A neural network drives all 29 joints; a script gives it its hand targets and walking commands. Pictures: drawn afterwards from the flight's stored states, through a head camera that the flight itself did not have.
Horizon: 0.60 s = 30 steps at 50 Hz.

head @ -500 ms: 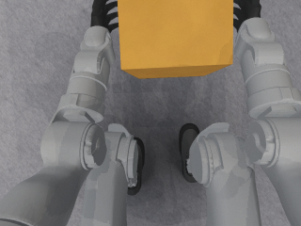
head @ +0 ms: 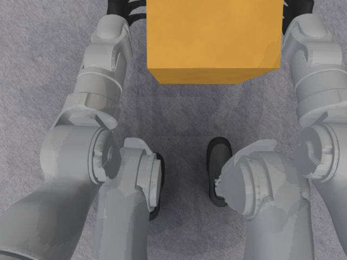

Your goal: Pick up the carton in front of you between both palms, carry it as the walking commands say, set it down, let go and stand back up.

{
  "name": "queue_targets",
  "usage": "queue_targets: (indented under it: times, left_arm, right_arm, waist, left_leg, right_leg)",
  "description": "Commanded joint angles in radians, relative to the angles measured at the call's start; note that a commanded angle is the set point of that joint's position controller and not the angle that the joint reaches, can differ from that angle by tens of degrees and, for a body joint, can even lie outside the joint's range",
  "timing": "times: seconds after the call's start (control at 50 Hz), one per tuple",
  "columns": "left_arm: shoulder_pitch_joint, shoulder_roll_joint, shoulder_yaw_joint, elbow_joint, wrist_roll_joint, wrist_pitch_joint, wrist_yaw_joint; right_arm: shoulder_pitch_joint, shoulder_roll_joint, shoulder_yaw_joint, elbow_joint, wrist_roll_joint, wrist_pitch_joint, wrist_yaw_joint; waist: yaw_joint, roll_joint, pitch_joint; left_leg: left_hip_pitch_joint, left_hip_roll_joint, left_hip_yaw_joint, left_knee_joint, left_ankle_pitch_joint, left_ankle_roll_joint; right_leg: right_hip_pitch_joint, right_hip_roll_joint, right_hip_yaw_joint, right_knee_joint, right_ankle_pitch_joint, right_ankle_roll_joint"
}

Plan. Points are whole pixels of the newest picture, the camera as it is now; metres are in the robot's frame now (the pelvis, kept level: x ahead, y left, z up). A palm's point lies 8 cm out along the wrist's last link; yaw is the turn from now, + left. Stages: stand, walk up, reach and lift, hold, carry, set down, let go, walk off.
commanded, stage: set down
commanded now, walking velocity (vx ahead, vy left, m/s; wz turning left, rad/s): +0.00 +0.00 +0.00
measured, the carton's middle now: (204, 30) +0.54 -0.05 -0.22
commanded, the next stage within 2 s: let go in 1.60 s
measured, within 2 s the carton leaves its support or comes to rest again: neither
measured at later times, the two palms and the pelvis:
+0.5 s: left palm (99, 29) +0.53 +0.16 -0.18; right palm (306, 34) +0.51 -0.23 -0.17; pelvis +0.00 +0.00 +0.00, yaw -1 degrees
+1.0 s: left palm out of the picture +0.55 +0.14 -0.01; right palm out of the picture +0.52 -0.24 -0.02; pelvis +0.01 +0.00 +0.10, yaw +0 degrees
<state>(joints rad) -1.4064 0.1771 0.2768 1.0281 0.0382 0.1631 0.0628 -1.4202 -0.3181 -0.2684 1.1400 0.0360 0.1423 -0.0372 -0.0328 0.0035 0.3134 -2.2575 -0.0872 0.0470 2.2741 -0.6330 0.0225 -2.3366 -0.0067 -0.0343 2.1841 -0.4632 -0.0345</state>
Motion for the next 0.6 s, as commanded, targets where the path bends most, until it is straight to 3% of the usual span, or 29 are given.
queue_targets:
  times: [0.0, 0.04, 0.06, 0.08, 0.1, 0.12, 0.14, 0.16, 0.18, 0.2, 0.24, 0.26, 0.28, 0.3, 0.32, 0.34, 0.4, 0.42, 0.44, 0.46, 0.48, 0.52, 0.54, 0.58]
  left_arm:
    - [-0.424, -0.776, -0.236, -0.038, -0.017, -0.011, -0.209]
    - [-0.400, -0.717, -0.205, -0.024, -0.002, -0.010, -0.208]
    - [-0.396, -0.716, -0.211, -0.021, 0.007, -0.007, -0.209]
    - [-0.394, -0.713, -0.195, -0.025, 0.010, -0.007, -0.209]
    - [-0.382, -0.693, -0.179, 0.013, 0.016, -0.004, -0.209]
    - [-0.383, -0.662, -0.193, -0.013, 0.018, -0.009, -0.205]
    - [-0.384, -0.665, -0.193, -0.032, 0.011, -0.011, -0.202]
    - [-0.374, -0.635, -0.185, -0.011, 0.025, -0.013, -0.196]
    - [-0.371, -0.616, -0.182, -0.028, 0.008, -0.021, -0.190]
    - [-0.340, -0.556, -0.165, 0.013, 0.021, -0.022, -0.180]
    - [-0.290, -0.371, -0.104, 0.019, 0.033, -0.039, -0.138]
    - [-0.265, -0.174, -0.068, 0.016, 0.038, -0.061, -0.091]
    - [-0.182, 0.102, 0.008, 0.028, 0.042, -0.085, -0.032]
    - [-0.187, 0.212, 0.015, 0.034, 0.030, -0.095, 0.015]
    - [-0.203, 0.244, -0.022, 0.035, -0.020, -0.107, 0.037]
    - [-0.241, 0.270, -0.050, 0.008, -0.065, -0.118, 0.045]
    - [-0.300, 0.231, -0.192, -0.053, -0.198, -0.136, 0.047]
    - [-0.308, 0.249, -0.206, -0.087, -0.218, -0.139, 0.046]
    - [-0.279, 0.238, -0.235, -0.093, -0.239, -0.138, 0.043]
    - [-0.267, 0.237, -0.250, -0.063, -0.259, -0.134, 0.040]
    - [-0.277, 0.247, -0.254, -0.091, -0.267, -0.131, 0.041]
    - [-0.276, 0.260, -0.236, -0.114, -0.285, -0.122, 0.042]
    - [-0.258, 0.273, -0.263, -0.128, -0.296, -0.121, 0.044]
    - [-0.245, 0.284, -0.222, -0.133, -0.283, -0.106, 0.057]
  right_arm:
    - [-0.426, 0.839, 0.188, -0.065, 0.024, 0.001, 0.240]
    - [-0.388, 0.812, 0.185, -0.066, 0.012, 0.003, 0.234]
    - [-0.387, 0.808, 0.157, -0.049, -0.006, 0.002, 0.235]
    - [-0.374, 0.780, 0.156, -0.043, 0.002, 0.004, 0.234]
    - [-0.356, 0.791, 0.161, -0.026, -0.003, 0.004, 0.231]
    - [-0.359, 0.758, 0.146, -0.034, -0.001, 0.001, 0.233]
    - [-0.363, 0.735, 0.135, -0.038, -0.013, -0.004, 0.228]
    - [-0.335, 0.730, 0.132, -0.028, -0.005, -0.007, 0.223]
    - [-0.328, 0.688, 0.128, -0.027, -0.008, -0.014, 0.217]
    - [-0.300, 0.635, 0.095, 0.002, -0.028, -0.019, 0.204]
    - [-0.271, 0.413, 0.046, -0.001, -0.052, -0.038, 0.155]
    - [-0.212, 0.260, -0.011, 0.014, -0.062, -0.056, 0.112]
    - [-0.129, -0.026, -0.077, 0.049, -0.068, -0.085, 0.052]
    - [-0.136, -0.153, -0.109, 0.062, -0.057, -0.104, 0.000]
    - [-0.162, -0.180, -0.070, 0.052, -0.010, -0.126, -0.029]
    - [-0.203, -0.192, -0.035, 0.008, 0.034, -0.142, -0.041]
    - [-0.249, -0.168, 0.087, -0.028, 0.163, -0.171, -0.036]
    - [-0.257, -0.209, 0.118, -0.031, 0.194, -0.173, -0.036]
    - [-0.229, -0.186, 0.126, -0.057, 0.192, -0.178, -0.037]
    - [-0.226, -0.211, 0.124, -0.032, 0.212, -0.171, -0.040]
    - [-0.241, -0.237, 0.124, -0.061, 0.226, -0.174, -0.036]
    - [-0.224, -0.236, 0.140, -0.113, 0.223, -0.167, -0.040]
    - [-0.211, -0.223, 0.135, -0.123, 0.226, -0.164, -0.040]
    - [-0.199, -0.240, 0.135, -0.182, 0.231, -0.150, -0.046]
  waist:
    - [0.004, 0.062, -0.806]
    - [0.009, 0.038, -0.773]
    - [-0.007, 0.049, -0.752]
    - [0.018, 0.067, -0.755]
    - [-0.001, 0.035, -0.740]
    - [0.009, 0.057, -0.737]
    - [-0.030, 0.052, -0.749]
    - [0.018, 0.076, -0.755]
    - [-0.024, 0.043, -0.765]
    - [-0.012, 0.055, -0.742]
    - [-0.023, 0.034, -0.762]
    - [0.005, 0.024, -0.771]
    - [-0.020, 0.011, -0.779]
    - [-0.013, 0.032, -0.816]
    - [-0.023, 0.022, -0.856]
    - [-0.005, 0.038, -0.916]
    - [-0.025, 0.064, -1.065]
    - [-0.018, 0.075, -1.105]
    - [-0.043, 0.043, -1.123]
    - [-0.035, 0.095, -1.122]
    - [-0.049, 0.097, -1.138]
    - [-0.038, 0.063, -1.203]
    - [-0.070, 0.037, -1.252]
    - [-0.031, 0.029, -1.352]
  left_leg:
    - [0.256, -0.050, -0.061, -0.246, 0.163, 0.009]
    - [0.247, -0.045, -0.060, -0.240, 0.154, 0.011]
    - [0.219, -0.044, -0.062, -0.248, 0.129, 0.010]
    - [0.241, -0.042, -0.065, -0.245, 0.140, 0.009]
    - [0.236, -0.036, -0.061, -0.233, 0.130, 0.008]
    - [0.239, -0.035, -0.068, -0.244, 0.132, 0.006]
    - [0.245, -0.035, -0.065, -0.234, 0.135, -0.002]
    - [0.265, -0.036, -0.051, -0.238, 0.147, -0.007]
    - [0.270, -0.032, -0.062, -0.220, 0.146, -0.004]
    - [0.256, -0.035, -0.056, -0.240, 0.128, -0.011]
    - [0.279, -0.013, -0.057, -0.236, 0.139, -0.018]
    - [0.297, -0.004, -0.053, -0.240, 0.148, -0.028]
    - [0.326, 0.014, -0.044, -0.231, 0.136, -0.039]
    - [0.326, 0.028, -0.053, -0.237, 0.144, -0.047]
    - [0.348, 0.027, -0.050, -0.245, 0.144, -0.057]
    - [0.354, 0.030, -0.051, -0.225, 0.189, -0.058]
    - [0.448, 0.048, -0.075, -0.216, 0.299, -0.042]
    - [0.469, 0.057, -0.072, -0.213, 0.310, -0.047]
    - [0.447, 0.047, -0.072, -0.215, 0.315, -0.048]
    - [0.489, 0.060, -0.071, -0.221, 0.310, -0.053]
    - [0.502, 0.065, -0.080, -0.217, 0.315, -0.051]
    - [0.482, 0.062, -0.063, -0.212, 0.317, -0.054]
    - [0.514, 0.054, -0.072, -0.222, 0.318, -0.051]
    - [0.564, 0.050, -0.060, -0.227, 0.346, -0.047]
  right_leg:
    - [0.487, 0.094, 0.036, -0.097, 0.131, 0.004]
    - [0.467, 0.097, 0.038, -0.113, 0.108, 0.007]
    - [0.475, 0.093, 0.037, -0.109, 0.111, 0.006]
    - [0.467, 0.091, 0.040, -0.102, 0.104, 0.007]
    - [0.460, 0.094, 0.045, -0.115, 0.097, 0.008]
    - [0.469, 0.084, 0.046, -0.107, 0.108, 0.014]
    - [0.466, 0.085, 0.038, -0.108, 0.099, 0.008]
    - [0.471, 0.087, 0.046, -0.104, 0.109, 0.011]
    - [0.477, 0.088, 0.032, -0.104, 0.104, 0.015]
    - [0.505, 0.078, 0.043, -0.107, 0.110, 0.014]
    - [0.512, 0.063, 0.037, -0.105, 0.111, 0.031]
    - [0.538, 0.046, 0.050, -0.113, 0.121, 0.039]
    - [0.561, 0.040, 0.049, -0.126, 0.112, 0.052]
    - [0.589, 0.028, 0.051, -0.111, 0.133, 0.056]
    - [0.614, 0.032, 0.041, -0.123, 0.133, 0.052]
    - [0.638, 0.028, 0.058, -0.111, 0.175, 0.042]
    - [0.682, 0.018, 0.061, -0.085, 0.288, 0.029]
    - [0.696, 0.011, 0.065, -0.083, 0.301, 0.029]
    - [0.707, 0.019, 0.066, -0.099, 0.314, 0.028]
    - [0.707, 0.010, 0.058, -0.098, 0.296, 0.028]
    - [0.683, 0.007, 0.052, -0.083, 0.297, 0.029]
    - [0.761, 0.008, 0.059, -0.092, 0.326, 0.025]
    - [0.819, 0.013, 0.050, -0.091, 0.344, 0.032]
    - [0.860, 0.014, 0.043, -0.097, 0.366, 0.036]
